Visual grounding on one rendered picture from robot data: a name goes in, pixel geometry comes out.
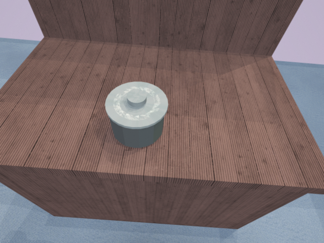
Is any pot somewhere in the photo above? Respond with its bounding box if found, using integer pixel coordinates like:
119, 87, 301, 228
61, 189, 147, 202
110, 118, 164, 148

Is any knob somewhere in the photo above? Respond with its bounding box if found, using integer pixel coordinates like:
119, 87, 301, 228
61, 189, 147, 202
127, 89, 147, 107

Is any table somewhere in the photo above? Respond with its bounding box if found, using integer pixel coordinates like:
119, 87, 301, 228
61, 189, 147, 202
0, 0, 324, 229

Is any lid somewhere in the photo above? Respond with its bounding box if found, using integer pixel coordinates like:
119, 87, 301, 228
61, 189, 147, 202
105, 82, 168, 129

